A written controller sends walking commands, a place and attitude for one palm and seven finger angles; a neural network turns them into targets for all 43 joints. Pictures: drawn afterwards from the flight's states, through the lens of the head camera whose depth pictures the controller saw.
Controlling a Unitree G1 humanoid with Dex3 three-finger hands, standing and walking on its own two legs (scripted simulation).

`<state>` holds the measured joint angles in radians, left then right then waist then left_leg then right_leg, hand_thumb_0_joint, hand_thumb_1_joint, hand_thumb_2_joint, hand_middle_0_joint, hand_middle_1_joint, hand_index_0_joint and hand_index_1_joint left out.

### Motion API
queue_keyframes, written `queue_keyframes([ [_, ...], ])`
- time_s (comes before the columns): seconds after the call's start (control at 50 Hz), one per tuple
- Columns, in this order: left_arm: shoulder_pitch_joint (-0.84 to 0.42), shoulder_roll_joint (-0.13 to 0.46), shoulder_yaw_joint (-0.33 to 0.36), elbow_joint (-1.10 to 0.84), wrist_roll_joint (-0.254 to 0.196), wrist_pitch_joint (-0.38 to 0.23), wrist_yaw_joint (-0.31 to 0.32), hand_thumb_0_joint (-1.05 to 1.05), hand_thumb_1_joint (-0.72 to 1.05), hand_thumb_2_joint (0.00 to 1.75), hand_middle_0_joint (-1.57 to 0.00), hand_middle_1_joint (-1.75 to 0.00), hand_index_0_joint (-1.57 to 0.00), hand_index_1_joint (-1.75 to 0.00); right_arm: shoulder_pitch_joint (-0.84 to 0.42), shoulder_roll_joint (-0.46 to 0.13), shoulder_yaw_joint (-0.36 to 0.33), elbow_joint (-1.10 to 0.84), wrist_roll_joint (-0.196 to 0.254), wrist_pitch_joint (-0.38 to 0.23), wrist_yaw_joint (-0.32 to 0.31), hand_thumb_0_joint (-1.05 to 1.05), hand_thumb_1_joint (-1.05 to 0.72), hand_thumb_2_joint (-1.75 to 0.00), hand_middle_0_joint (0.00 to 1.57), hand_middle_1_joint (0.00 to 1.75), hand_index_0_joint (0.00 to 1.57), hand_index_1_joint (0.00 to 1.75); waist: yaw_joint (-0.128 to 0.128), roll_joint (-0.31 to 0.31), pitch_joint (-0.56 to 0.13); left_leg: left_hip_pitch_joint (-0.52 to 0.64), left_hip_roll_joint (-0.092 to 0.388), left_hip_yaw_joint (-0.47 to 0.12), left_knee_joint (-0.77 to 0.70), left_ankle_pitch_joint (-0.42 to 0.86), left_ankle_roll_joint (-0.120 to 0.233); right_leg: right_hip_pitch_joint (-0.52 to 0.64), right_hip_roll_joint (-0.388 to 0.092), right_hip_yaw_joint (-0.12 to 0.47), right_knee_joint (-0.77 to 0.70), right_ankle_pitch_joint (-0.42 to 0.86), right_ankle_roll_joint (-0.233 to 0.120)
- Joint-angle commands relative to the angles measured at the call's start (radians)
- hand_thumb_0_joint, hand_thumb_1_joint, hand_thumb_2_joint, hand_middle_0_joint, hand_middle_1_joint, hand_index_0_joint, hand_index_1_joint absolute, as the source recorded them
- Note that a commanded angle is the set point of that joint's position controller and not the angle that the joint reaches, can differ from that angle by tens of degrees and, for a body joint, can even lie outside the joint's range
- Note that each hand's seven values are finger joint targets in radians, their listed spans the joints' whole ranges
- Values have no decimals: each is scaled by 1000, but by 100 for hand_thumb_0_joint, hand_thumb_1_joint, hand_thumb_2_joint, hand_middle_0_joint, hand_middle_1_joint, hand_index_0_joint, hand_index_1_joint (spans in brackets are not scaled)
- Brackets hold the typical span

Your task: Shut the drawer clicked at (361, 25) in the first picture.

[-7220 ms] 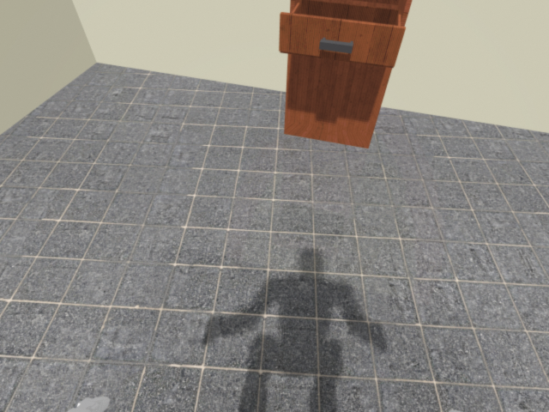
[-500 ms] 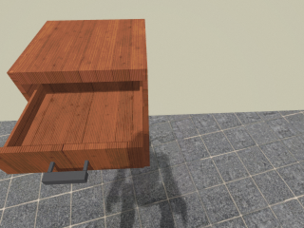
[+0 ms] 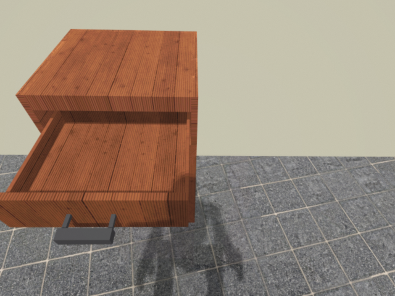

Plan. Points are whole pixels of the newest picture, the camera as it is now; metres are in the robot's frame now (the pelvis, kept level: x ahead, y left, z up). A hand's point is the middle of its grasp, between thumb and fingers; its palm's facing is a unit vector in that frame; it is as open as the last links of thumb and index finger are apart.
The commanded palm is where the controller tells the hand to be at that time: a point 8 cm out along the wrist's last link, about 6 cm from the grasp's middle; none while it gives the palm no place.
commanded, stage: look again from close up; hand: left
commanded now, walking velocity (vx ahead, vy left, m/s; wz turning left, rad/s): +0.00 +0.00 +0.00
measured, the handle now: (88, 227) +0.27 +0.28 -0.07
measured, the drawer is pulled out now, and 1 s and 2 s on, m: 0.30 0.29 0.29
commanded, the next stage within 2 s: raise the hand and make a fist in 0.52 s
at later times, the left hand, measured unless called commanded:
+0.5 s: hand out of the picture -0.02 +0.18 -0.17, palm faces +0.03 -0.98 -0.19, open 7.4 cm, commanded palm none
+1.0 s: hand out of the picture +0.11 +0.17 -0.04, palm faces +0.10 -1.00 -0.01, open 6.3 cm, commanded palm +0.09 +0.24 -0.04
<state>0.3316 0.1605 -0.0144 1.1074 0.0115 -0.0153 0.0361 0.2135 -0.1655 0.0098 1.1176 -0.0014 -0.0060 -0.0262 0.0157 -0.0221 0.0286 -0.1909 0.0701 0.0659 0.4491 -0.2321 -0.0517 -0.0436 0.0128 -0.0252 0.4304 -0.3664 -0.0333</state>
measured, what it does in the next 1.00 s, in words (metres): lowers itself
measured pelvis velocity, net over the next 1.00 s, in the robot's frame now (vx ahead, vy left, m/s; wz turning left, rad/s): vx -0.07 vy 0.01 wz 0.05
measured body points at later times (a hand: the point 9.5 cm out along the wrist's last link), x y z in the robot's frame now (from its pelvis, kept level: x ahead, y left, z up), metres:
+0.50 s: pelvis +0.00 +0.01 +0.00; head +0.01 +0.01 +0.45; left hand -0.02 +0.23 -0.16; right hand +0.00 -0.21 -0.16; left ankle +0.00 +0.15 -0.74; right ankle -0.08 -0.09 -0.74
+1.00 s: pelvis -0.07 +0.01 -0.08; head -0.03 +0.01 +0.37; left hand +0.10 +0.22 -0.03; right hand +0.18 -0.24 -0.12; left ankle +0.00 +0.15 -0.74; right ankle -0.08 -0.09 -0.74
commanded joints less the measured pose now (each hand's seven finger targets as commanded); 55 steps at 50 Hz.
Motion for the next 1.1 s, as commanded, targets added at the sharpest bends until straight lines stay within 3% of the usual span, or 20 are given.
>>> queue_keyframes([
  [0.0, 72, 115, 21, -28, 4, -15, 9, 0, 90, 90, -20, -30, -20, -30, 61, -100, -12, -26, -3, -12, -5, 0, -90, -90, 20, 30, 20, 30, -13, 9, 26, 93, 48, -36, -20, 276, 68, -128, -120, 66, -86, 457, 16],
  [0.58, 78, 96, 21, -23, 3, -8, 8, 0, 90, 90, -20, -30, -20, -30, 106, -89, -10, -1, -3, -17, -4, 0, -90, -90, 20, 30, 20, 30, -5, 12, 62, 75, 46, -60, -57, 246, 81, -147, -115, 57, -104, 299, 12],
  [0.6, 112, 104, 21, -8, 21, -42, 43, 0, 90, 90, -20, -30, -20, -30, 3, -111, -18, -83, -4, -27, 7, 0, -90, -90, 20, 30, 20, 30, 10, 24, 116, -51, 38, -16, 194, 285, 46, -214, -174, 145, -121, 742, 52],
  [0.62, -608, 313, 92, -1572, -188, -250, 24, 0, 90, 90, -22, -32, -22, -32, 47, -267, -44, -407, 40, -172, -41, 0, -90, -90, 20, 30, 20, 30, -106, 176, -386, 246, -64, -13, 30, 392, 96, -104, -85, 39, 24, 738, 12],
  [0.64, -175, 241, 105, -1290, -103, -211, 72, 0, 90, 90, -24, -34, -24, -34, -3, -188, -35, -346, 17, -266, -70, 0, -90, -90, 20, 30, 20, 30, -6, 344, -436, 356, -24, -28, -7, 548, 101, -130, -24, 7, 127, 503, -7],
  [0.66, 104, 53, 17, -1145, -128, -81, 108, 0, 90, 90, -26, -37, -26, -37, -5, -152, -56, -349, 48, -299, -64, 0, -90, -90, 20, 30, 20, 30, -34, 246, -283, 249, 0, -55, -4, 582, 96, -261, -13, -68, 150, 266, 16],
  [0.68, 109, -72, -53, -1123, -149, -69, 83, 0, 90, 90, -28, -39, -28, -39, 24, -158, -55, -330, 54, -303, -56, 0, -90, -90, 20, 30, 20, 30, -52, 114, -188, 167, -7, -58, 49, 515, 93, -308, -18, -78, 123, 251, 25],
  [0.7, 35, -24, -19, -1162, -152, -106, 68, 0, 90, 90, -30, -41, -30, -41, -12, -184, -75, -381, 39, -311, -54, 0, -90, -90, 20, 30, 20, 30, -71, 14, -81, 45, -22, -69, 97, 346, 91, -374, -22, -87, 91, 271, 36],
  [0.72, 39, 26, 32, -1136, -143, -155, 49, 0, 90, 90, -32, -43, -32, -43, -4, -211, -90, -395, 19, -314, -53, 0, -90, -90, 20, 30, 20, 30, -101, -92, -89, -27, -44, -63, 151, 243, 94, -438, -18, -90, 99, 277, 43],
  [0.74, 114, -16, 32, -1064, -147, -213, 20, 0, 90, 90, -34, -45, -34, -45, -11, -204, -93, -425, 2, -315, -50, 0, -90, -90, 20, 30, 20, 30, -92, -174, -80, -115, -57, -69, 205, 187, 89, -501, -13, -99, 147, 256, 47],
  [0.76, 217, -51, 30, -1013, -146, -271, -19, 0, 90, 90, -36, -47, -36, -47, -34, -196, -98, -463, 2, -316, -39, 0, -90, -90, 20, 30, 20, 30, -47, -168, -92, -176, -66, -60, 239, 177, 78, -511, -12, -96, 202, 272, 40],
  [0.8, 349, -82, 53, -955, -190, -411, -125, 0, 90, 90, -40, -52, -40, -52, -79, -181, -111, -519, -6, -314, -13, 0, -90, -90, 20, 30, 20, 30, 17, -234, -180, -318, -66, -56, 335, 138, 56, -565, -7, -90, 337, 269, 37],
  [0.84, 181, -10, 77, -1159, -219, -544, -189, 0, 90, 90, -44, -56, -44, -56, -106, -187, -111, -597, -8, -328, -7, 0, -90, -90, 20, 30, 20, 30, 19, -108, -301, -381, -70, -51, 414, 67, 61, -603, -15, -44, 416, 178, 30],
  [0.86, 132, 43, 110, -1237, -214, -600, -203, 0, 90, 90, -46, -58, -46, -58, -99, -181, -109, -605, -9, -330, -4, 0, -90, -90, 20, 30, 20, 30, 28, 47, -331, -372, -69, -43, 445, 59, 60, -632, -17, -21, 445, 150, 20],
  [0.88, 91, 86, 134, -1315, -214, -645, -213, 0, 90, 90, -48, -60, -48, -60, -95, -175, -110, -623, -12, -328, -2, 0, -90, -90, 20, 30, 20, 30, 16, 126, -392, -360, -67, -42, 480, 52, 61, -673, -15, -15, 469, 101, 11],
  [0.92, 84, 84, 147, -1284, -225, -716, -243, 0, 90, 90, -52, -65, -52, -65, -109, -162, -106, -634, -9, -320, -6, 0, -90, -90, 20, 30, 20, 30, -13, 41, -318, -469, -59, -58, 556, -23, 65, -776, -12, 7, 497, 17, 12],
  [0.96, 68, 129, 198, -1240, -230, -685, -245, 0, 90, 90, -56, -69, -56, -69, -112, -175, -105, -662, 2, -292, -16, 0, -90, -90, 20, 30, 20, 30, -18, 17, -254, -568, -53, -59, 586, -135, 72, -820, -18, 50, 472, -145, 12],
  [0.98, 49, 105, 165, -1251, -235, -647, -252, 0, 90, 90, -58, -71, -58, -71, -120, -177, -95, -696, 11, -279, -19, 0, -90, -90, 20, 30, 20, 30, -19, 37, -241, -584, -56, -57, 580, -184, 74, -819, -23, 62, 455, -213, 12],
  [1.02, 24, 125, 151, -1309, -250, -548, -259, 0, 90, 90, -62, -75, -62, -75, -114, -175, -81, -742, 27, -257, -33, 0, -90, -90, 20, 30, 20, 30, -18, 68, -256, -578, -59, -54, 567, -234, 81, -772, -31, 103, 393, -300, 15],
  [1.08, -29, 146, 156, -1408, -254, -435, -245, 0, 90, 90, -68, -82, -68, -82, -83, -167, -66, -766, 35, -236, -58, 0, -90, -90, 20, 30, 20, 30, -28, 66, -314, -527, -51, -67, 555, -202, 90, -720, -22, 104, 361, -273, 21],
])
